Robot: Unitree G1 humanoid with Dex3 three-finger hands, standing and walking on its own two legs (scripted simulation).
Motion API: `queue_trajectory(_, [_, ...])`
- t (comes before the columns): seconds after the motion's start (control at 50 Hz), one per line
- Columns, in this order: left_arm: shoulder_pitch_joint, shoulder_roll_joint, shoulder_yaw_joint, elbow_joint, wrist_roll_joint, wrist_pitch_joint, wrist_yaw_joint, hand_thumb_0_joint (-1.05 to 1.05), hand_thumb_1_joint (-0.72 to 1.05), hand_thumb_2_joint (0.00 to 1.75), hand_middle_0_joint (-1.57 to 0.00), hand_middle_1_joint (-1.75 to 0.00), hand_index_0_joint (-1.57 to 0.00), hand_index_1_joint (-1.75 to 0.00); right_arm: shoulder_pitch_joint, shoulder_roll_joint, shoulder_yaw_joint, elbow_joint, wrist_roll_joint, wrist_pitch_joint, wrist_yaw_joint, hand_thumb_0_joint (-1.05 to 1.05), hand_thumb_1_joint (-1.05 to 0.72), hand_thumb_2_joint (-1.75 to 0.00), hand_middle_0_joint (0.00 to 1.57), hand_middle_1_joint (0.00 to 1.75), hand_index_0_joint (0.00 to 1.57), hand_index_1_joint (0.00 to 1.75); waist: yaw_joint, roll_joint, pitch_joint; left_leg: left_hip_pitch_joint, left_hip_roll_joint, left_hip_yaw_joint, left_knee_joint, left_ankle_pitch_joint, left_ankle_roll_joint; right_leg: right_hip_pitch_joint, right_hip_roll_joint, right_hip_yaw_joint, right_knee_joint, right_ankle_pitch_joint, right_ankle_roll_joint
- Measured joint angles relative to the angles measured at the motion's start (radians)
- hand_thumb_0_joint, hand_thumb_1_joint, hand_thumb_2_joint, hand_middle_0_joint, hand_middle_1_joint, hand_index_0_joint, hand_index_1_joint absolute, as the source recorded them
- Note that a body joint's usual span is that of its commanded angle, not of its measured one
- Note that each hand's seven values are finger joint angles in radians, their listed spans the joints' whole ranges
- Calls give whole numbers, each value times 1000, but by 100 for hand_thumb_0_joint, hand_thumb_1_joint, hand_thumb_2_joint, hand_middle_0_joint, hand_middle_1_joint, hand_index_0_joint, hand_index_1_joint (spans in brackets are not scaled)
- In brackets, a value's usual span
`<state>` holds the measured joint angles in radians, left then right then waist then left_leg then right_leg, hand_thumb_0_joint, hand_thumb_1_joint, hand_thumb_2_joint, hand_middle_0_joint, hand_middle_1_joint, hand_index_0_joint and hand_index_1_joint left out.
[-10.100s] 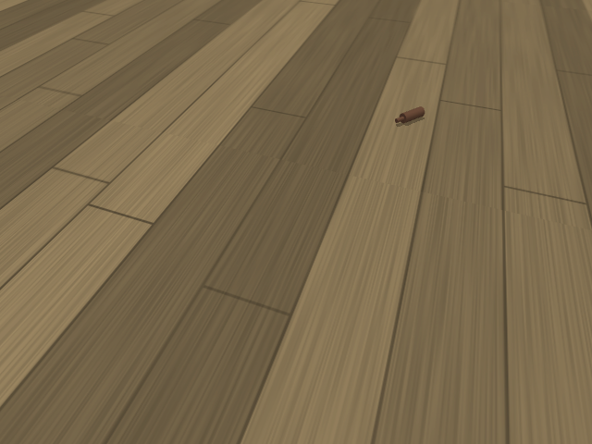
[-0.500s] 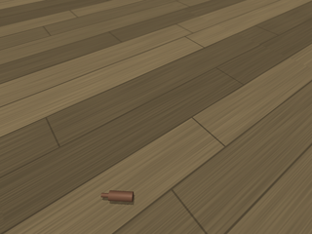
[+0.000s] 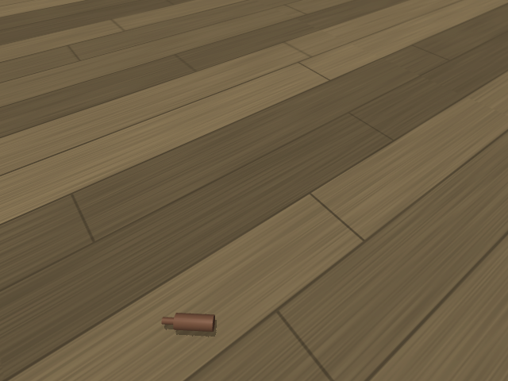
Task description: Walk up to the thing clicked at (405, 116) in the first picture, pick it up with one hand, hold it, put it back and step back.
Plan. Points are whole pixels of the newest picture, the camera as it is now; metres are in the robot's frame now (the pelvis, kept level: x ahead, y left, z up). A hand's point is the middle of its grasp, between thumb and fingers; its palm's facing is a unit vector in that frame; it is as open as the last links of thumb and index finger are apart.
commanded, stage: stand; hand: left
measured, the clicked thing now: (188, 321) +0.46 +0.28 -0.75
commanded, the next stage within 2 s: none
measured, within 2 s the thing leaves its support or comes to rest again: neither
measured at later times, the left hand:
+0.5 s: hand out of the picture +0.06 +0.25 -0.16, palm faces -0.03 -0.94 -0.34, open 7.3 cm
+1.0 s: hand out of the picture +0.06 +0.24 -0.16, palm faces -0.02 -0.94 -0.34, open 7.3 cm
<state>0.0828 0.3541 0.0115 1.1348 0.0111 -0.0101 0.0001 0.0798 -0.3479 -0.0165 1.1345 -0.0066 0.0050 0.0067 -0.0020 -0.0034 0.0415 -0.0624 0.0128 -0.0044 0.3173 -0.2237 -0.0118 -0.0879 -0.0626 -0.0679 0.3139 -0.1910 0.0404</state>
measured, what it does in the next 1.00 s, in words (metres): stands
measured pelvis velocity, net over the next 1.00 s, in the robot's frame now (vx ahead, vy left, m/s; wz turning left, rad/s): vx -0.01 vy -0.01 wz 0.00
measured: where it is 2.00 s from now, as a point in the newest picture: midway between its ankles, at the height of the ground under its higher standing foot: outside the picture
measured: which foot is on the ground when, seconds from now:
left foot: down 0.00-1.00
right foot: down 0.00-1.00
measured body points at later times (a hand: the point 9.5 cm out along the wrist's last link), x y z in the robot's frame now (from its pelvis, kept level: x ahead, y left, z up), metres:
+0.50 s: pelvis -0.01 -0.01 +0.00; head +0.00 -0.01 +0.45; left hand +0.06 +0.29 -0.13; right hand +0.07 -0.31 -0.13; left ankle -0.03 +0.13 -0.75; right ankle -0.01 -0.14 -0.75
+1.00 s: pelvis -0.01 -0.01 +0.00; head -0.01 -0.01 +0.45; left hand +0.06 +0.29 -0.13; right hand +0.06 -0.32 -0.13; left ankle -0.03 +0.13 -0.75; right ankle -0.01 -0.14 -0.75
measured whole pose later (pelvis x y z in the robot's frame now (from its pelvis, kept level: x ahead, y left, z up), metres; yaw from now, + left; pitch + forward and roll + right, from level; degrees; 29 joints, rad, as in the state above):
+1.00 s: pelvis -0.01 -0.01 +0.00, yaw +0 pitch -2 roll +0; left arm 0.11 0.35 0.00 1.14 0.01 -0.01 -0.01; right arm 0.11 -0.35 0.00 1.14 -0.01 0.00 0.01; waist 0.00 0.00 0.04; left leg -0.07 0.03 -0.01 0.30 -0.19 -0.03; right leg -0.10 -0.04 -0.07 0.30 -0.16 0.02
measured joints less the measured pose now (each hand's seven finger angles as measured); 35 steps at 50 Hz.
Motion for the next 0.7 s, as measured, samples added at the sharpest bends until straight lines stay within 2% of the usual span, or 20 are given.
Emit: queue_trajectory(0.7, [26, 0, -10, 13, -1, 4, -7, 0, 91, 90, -20, -30, -20, -30, 20, -3, 14, 13, -2, -5, 0, 1, -90, -90, 20, 30, 20, 30, 1, 3, 6, -9, 17, -6, -21, 31, -16, -9, 17, -6, -18, 28, -17])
